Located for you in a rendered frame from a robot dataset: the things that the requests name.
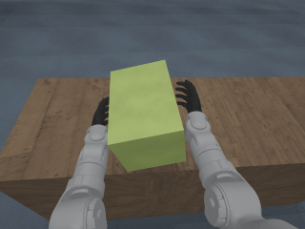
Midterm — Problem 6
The pedestal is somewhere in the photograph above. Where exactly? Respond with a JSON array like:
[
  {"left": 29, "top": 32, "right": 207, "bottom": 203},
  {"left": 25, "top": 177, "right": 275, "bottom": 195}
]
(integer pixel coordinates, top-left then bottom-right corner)
[{"left": 0, "top": 76, "right": 305, "bottom": 220}]

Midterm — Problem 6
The carton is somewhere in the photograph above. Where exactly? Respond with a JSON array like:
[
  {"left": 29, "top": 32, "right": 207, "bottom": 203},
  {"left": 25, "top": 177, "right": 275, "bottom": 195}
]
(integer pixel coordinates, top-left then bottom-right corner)
[{"left": 107, "top": 59, "right": 187, "bottom": 172}]

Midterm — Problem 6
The robot right hand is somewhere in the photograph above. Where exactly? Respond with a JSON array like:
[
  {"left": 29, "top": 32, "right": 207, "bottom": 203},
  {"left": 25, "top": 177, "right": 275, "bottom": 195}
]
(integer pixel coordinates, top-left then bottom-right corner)
[{"left": 175, "top": 79, "right": 202, "bottom": 113}]

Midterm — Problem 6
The robot left upper arm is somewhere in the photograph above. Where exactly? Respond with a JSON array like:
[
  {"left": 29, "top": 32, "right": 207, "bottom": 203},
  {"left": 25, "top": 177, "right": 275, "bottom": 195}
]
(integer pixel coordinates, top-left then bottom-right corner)
[{"left": 50, "top": 196, "right": 108, "bottom": 229}]

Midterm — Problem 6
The robot right upper arm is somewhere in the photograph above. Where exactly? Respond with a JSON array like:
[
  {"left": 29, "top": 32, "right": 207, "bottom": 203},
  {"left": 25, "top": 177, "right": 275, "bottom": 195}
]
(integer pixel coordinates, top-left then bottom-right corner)
[{"left": 204, "top": 181, "right": 298, "bottom": 229}]

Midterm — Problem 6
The robot left hand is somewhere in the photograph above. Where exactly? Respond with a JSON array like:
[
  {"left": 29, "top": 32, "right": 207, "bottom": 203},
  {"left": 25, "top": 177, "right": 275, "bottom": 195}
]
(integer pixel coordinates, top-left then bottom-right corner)
[{"left": 91, "top": 96, "right": 110, "bottom": 126}]

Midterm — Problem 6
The left robot forearm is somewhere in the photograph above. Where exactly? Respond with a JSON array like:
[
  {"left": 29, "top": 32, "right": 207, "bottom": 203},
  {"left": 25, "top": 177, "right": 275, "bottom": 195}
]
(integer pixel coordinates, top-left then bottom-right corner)
[{"left": 49, "top": 124, "right": 110, "bottom": 229}]

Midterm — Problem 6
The right robot forearm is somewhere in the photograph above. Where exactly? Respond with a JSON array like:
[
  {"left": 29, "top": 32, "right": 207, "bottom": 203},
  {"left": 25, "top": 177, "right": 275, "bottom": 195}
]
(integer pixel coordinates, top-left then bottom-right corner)
[{"left": 184, "top": 111, "right": 262, "bottom": 214}]

